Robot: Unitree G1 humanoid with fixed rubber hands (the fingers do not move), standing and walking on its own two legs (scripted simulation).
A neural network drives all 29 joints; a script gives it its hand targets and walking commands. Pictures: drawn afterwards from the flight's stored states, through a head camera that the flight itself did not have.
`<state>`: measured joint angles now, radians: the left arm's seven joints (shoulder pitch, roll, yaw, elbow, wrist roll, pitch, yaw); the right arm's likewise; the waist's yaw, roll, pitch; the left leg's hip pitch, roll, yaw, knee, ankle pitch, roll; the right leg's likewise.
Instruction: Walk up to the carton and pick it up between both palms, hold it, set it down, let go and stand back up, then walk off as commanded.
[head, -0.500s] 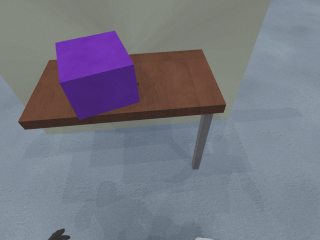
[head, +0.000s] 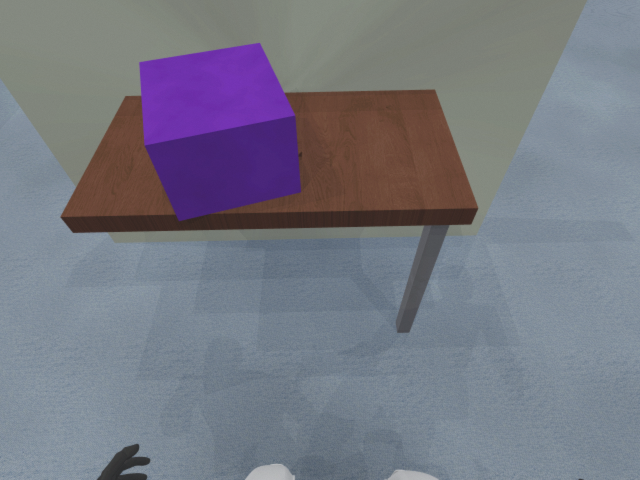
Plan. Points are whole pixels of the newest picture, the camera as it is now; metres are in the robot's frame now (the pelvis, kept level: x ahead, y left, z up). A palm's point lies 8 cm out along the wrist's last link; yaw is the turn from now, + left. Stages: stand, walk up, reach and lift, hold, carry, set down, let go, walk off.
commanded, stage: walk up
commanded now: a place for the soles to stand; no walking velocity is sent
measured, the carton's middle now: (221, 128) +0.75 +0.26 -0.01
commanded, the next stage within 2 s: none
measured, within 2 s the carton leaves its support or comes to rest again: neither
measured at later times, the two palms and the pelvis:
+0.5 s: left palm out of the picture +0.05 +0.37 -0.07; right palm out of the picture +0.12 -0.29 -0.08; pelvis +0.01 +0.03 +0.02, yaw +6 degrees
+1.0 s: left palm out of the picture +0.15 +0.47 -0.07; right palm (498, 454) +0.18 -0.20 -0.12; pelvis +0.12 +0.13 +0.00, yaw +5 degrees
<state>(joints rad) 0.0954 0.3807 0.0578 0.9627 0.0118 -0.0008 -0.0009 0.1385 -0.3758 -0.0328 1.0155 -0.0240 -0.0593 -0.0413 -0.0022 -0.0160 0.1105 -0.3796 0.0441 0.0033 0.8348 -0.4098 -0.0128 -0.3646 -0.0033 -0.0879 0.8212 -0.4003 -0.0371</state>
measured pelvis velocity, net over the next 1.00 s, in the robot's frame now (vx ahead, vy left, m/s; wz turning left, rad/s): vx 0.12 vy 0.13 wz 0.09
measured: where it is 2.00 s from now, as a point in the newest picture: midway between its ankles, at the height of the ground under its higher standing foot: (245, 418)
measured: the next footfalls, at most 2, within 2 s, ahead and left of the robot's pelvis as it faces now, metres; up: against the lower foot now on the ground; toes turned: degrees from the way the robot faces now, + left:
left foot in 0.62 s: +0.16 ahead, +0.23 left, +0.00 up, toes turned +13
right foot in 0.98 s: +0.25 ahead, +0.04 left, +0.00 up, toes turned -2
